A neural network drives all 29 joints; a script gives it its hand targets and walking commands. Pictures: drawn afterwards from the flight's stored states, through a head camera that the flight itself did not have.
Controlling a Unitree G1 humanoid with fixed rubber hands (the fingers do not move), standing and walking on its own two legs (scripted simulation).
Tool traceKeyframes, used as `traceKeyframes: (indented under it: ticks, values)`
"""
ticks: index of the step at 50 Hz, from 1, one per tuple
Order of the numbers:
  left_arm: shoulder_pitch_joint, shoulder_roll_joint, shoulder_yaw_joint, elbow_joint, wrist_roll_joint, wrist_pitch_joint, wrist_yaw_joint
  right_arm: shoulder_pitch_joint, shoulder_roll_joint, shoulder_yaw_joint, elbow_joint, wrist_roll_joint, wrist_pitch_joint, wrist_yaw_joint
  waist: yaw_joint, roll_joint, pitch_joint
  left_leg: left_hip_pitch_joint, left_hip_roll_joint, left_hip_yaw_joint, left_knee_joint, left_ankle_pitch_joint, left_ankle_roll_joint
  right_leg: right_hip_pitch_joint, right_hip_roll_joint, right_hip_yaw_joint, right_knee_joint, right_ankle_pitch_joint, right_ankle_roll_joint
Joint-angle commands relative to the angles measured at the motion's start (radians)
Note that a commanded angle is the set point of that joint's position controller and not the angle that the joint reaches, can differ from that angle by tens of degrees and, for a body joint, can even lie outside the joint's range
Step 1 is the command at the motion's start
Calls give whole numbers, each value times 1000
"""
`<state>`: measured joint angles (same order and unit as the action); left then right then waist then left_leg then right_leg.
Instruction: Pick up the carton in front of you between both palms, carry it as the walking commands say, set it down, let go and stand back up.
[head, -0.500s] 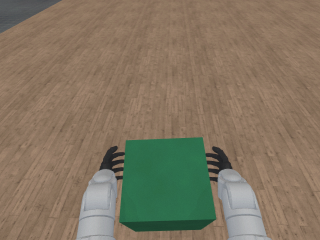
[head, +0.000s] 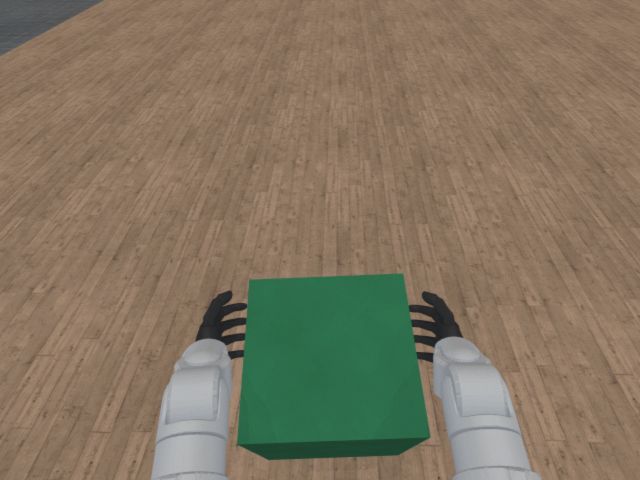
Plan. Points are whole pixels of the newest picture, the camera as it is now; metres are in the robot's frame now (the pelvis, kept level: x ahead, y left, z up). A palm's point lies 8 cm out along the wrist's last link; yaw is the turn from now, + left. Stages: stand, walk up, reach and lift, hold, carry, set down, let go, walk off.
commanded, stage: hold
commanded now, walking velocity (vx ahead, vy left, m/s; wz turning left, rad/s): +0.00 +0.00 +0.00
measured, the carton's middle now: (329, 374) +0.32 +0.01 -0.07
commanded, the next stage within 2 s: set down in 0.46 s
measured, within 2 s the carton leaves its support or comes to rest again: neither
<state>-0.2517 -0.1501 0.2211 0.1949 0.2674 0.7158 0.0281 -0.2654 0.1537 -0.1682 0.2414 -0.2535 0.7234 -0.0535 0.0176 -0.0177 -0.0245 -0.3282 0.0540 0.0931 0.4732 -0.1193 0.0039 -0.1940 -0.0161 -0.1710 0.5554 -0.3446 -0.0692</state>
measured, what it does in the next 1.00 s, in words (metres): shifts its weight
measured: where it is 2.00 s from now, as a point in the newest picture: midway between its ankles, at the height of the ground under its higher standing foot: outside the picture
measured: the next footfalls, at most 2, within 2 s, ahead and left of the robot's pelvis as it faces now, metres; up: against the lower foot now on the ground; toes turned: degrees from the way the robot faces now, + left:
none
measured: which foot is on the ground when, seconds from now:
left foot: down 0.00-1.00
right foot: down 0.00-1.00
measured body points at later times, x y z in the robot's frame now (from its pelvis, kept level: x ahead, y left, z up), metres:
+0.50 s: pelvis +0.01 +0.07 +0.01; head -0.02 +0.11 +0.46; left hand +0.35 +0.16 +0.04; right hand +0.28 -0.13 +0.05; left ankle +0.09 +0.16 -0.73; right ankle -0.02 -0.07 -0.73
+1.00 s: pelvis -0.01 +0.07 -0.03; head +0.14 +0.07 +0.40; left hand +0.37 +0.16 -0.09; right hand +0.33 -0.14 -0.09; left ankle +0.09 +0.16 -0.73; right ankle -0.02 -0.06 -0.73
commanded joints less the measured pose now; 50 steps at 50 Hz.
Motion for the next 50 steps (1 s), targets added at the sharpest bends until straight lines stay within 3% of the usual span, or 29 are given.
traceKeyframes:
  ticks: [1, 3, 5, 9, 11, 13, 15, 19, 21, 25, 28, 31, 33, 37, 39, 42, 44, 47, 50]
  values:
    - [-468, -900, -558, -71, -271, -70, -276, -427, 923, 458, -46, 176, -114, 224, -55, -48, -264, 310, -155, -159, -31, 198, 26, 104, 19, 338, -214, 580, 65]
    - [-532, -878, -565, -44, -293, -77, -298, -445, 926, 408, 2, 152, -125, 216, -84, -39, -226, 229, -153, -169, -48, 138, 10, 188, 31, 318, -242, 429, 64]
    - [-530, -920, -574, 13, -260, -77, -298, -537, 948, 429, -8, 204, -132, 236, -58, -13, -226, 236, -162, -154, -58, 95, -3, 183, 39, 294, -225, 386, 69]
    - [-426, -949, -491, 79, -178, -74, -267, -652, 1030, 556, -1, 323, -105, 307, 79, -23, -251, 293, -179, -141, -80, 41, 7, 127, 41, 293, -239, 272, 94]
    - [-411, -949, -439, 125, -150, -72, -266, -669, 1007, 540, 29, 316, -93, 326, 109, -49, -213, 298, -174, -142, -101, 8, 20, 88, 46, 285, -259, 209, 104]
    - [-405, -939, -385, 203, -130, -66, -276, -678, 974, 491, 69, 282, -85, 329, 99, -53, -150, 288, -164, -146, -125, -23, 25, 67, 54, 272, -277, 151, 103]
    - [-442, -949, -380, 249, -144, -59, -293, -670, 948, 438, 96, 240, -84, 321, 60, -34, -109, 297, -158, -142, -134, -52, 18, 42, 64, 266, -282, 107, 96]
    - [-576, -1008, -492, 180, -217, -47, -310, -632, 966, 403, 97, 216, -86, 309, -28, 53, -163, 434, -145, -141, -121, -18, -12, -34, 90, 265, -262, 122, 63]
    - [-618, -1023, -530, 134, -235, -40, -309, -617, 973, 383, 100, 208, -89, 310, -54, 87, -210, 478, -127, -156, -124, 19, -33, -38, 103, 258, -251, 131, 42]
    - [-645, -1045, -555, 118, -247, -41, -302, -618, 945, 341, 127, 188, -110, 318, -64, 113, -238, 497, -88, -224, -135, 20, -63, -53, 116, 244, -221, 100, 23]
    - [-666, -1092, -500, 187, -237, -56, -280, -715, 886, 306, 155, 163, -142, 345, -52, 111, -229, 458, -48, -292, -153, -76, -71, -69, 119, 246, -172, 63, 24]
    - [-644, -1033, -251, 401, -138, -90, -240, -860, 791, 205, 269, 90, -185, 365, -12, 79, -107, 367, -29, -333, -163, -240, -62, -132, 109, 259, -120, -14, 23]
    - [-654, -983, -99, 511, -56, -126, -208, -916, 708, 94, 361, 10, -226, 360, 8, 54, -54, 309, -32, -343, -129, -276, -54, -206, 102, 259, -74, -37, 25]
    - [-676, -837, 53, 514, 43, -216, -142, -858, 606, -35, 476, -101, -311, 330, 47, -3, -93, 281, -55, -310, -5, -93, -46, -381, 99, 274, -6, 28, 28]
    - [-700, -785, 42, 452, 49, -277, -117, -789, 592, -50, 519, -116, -358, 322, 57, 13, -157, 255, -65, -285, 41, 53, -49, -433, 111, 277, 21, 73, 29]
    - [-729, -762, -16, 416, 53, -389, -103, -733, 592, -49, 575, -118, -462, 311, 46, 30, -258, 192, -87, -241, 124, 205, -56, -547, 138, 274, 70, 99, 25]
    - [-719, -764, -85, 402, 21, -470, -113, -719, 615, 1, 554, -84, -541, 289, 39, 40, -378, 159, -107, -207, 199, 303, -58, -613, 151, 274, 106, 141, 31]
    - [-767, -808, -186, 402, -39, -563, -143, -833, 661, 127, 472, -11, -640, 251, 41, 39, -604, 111, -138, -173, 319, 427, -49, -683, 163, 272, 159, 229, 49]
    - [-795, -852, -266, 429, -54, -594, -168, -952, 732, 274, 401, 51, -673, 212, 71, 20, -800, -49, -165, -142, 413, 395, -40, -687, 169, 260, 248, 296, 74]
